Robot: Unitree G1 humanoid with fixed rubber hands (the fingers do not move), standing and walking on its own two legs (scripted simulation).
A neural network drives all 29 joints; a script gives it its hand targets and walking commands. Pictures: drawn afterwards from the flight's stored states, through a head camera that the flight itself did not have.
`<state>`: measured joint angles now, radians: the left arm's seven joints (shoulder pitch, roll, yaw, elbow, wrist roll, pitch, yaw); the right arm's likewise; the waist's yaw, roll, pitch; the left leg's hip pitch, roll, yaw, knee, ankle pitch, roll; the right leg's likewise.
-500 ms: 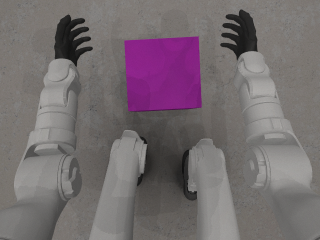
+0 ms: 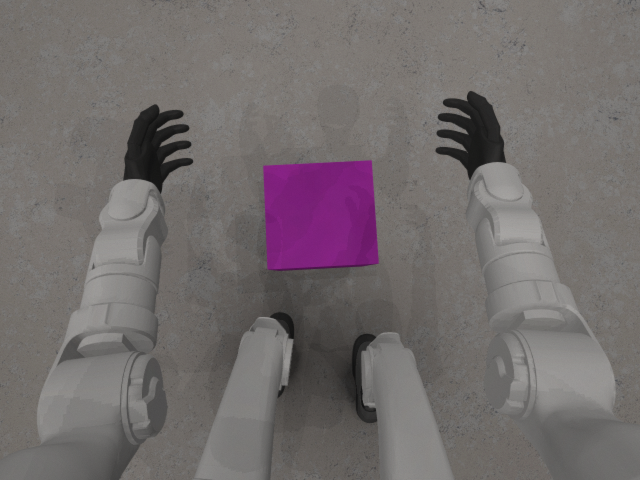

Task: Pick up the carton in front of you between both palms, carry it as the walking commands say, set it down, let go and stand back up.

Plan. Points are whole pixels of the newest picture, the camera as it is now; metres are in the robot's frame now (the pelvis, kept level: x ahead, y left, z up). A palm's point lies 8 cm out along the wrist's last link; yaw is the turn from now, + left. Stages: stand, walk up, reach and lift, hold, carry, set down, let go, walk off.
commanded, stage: let go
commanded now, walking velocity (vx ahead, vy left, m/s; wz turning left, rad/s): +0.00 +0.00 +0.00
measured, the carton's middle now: (319, 222) +0.44 +0.03 -0.50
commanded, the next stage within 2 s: stand in 1.18 s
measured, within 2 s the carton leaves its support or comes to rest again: neither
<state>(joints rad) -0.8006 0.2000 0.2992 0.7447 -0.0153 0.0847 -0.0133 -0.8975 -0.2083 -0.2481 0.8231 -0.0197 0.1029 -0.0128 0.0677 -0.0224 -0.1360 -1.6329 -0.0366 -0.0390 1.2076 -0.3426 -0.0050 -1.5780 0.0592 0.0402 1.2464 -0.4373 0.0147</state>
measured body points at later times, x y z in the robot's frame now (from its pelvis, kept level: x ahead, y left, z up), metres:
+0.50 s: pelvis +0.07 +0.01 +0.12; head +0.22 +0.01 +0.54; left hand +0.31 +0.25 +0.02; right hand +0.35 -0.20 +0.01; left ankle +0.08 +0.11 -0.59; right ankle +0.05 -0.12 -0.59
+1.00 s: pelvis +0.09 -0.02 +0.15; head +0.10 -0.01 +0.59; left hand +0.26 +0.22 +0.07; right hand +0.26 -0.25 +0.07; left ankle +0.08 +0.11 -0.59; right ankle +0.05 -0.12 -0.59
